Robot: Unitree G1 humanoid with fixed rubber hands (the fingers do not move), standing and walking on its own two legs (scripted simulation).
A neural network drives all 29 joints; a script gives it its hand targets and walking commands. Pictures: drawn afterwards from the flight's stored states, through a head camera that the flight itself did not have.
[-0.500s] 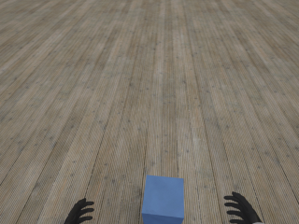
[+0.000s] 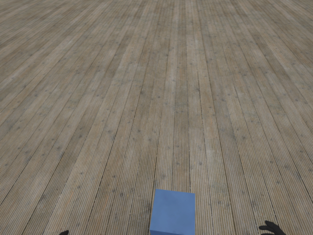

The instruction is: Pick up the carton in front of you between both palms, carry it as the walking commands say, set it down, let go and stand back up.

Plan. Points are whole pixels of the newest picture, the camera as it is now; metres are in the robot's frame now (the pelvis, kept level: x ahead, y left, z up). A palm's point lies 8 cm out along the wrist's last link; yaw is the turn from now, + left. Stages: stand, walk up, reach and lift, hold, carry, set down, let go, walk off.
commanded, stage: stand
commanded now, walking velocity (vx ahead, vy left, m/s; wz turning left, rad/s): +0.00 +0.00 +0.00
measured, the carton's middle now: (173, 218) +0.39 -0.03 -0.65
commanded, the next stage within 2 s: none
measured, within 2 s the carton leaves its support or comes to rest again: neither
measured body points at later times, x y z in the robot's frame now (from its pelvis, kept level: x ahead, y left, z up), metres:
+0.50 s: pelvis -0.01 +0.00 +0.01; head -0.01 -0.01 +0.46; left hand +0.10 +0.30 -0.10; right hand +0.11 -0.30 -0.11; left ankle -0.04 +0.12 -0.74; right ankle -0.02 -0.11 -0.74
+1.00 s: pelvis -0.02 +0.00 +0.01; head -0.03 -0.01 +0.46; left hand +0.08 +0.31 -0.10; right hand +0.08 -0.31 -0.11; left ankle -0.04 +0.12 -0.74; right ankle -0.02 -0.11 -0.74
